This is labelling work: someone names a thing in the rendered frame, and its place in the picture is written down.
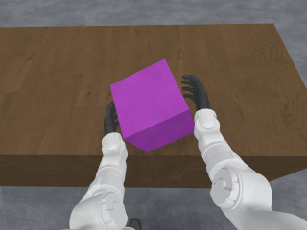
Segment carton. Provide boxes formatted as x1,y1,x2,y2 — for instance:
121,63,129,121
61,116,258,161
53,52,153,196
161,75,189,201
110,58,195,152

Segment pedestal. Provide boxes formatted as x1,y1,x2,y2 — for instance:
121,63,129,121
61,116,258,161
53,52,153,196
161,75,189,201
0,23,307,188

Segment robot left foot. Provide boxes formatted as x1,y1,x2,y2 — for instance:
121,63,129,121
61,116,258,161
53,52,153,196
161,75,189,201
129,218,141,230

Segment robot left forearm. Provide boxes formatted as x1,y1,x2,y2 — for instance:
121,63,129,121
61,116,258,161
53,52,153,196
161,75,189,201
69,132,128,227

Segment left robot hand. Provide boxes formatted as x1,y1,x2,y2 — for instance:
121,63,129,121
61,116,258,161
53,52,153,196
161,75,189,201
104,101,120,136

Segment robot right upper arm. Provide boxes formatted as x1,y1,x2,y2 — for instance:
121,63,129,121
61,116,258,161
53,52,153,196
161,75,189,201
210,166,307,230

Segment robot left upper arm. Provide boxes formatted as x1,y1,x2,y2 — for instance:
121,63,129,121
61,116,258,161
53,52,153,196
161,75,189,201
61,191,128,230

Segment right robot hand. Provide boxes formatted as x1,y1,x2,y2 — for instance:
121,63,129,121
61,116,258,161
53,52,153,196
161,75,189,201
181,75,211,111

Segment robot right forearm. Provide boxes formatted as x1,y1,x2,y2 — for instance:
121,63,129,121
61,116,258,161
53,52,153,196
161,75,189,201
194,108,257,182

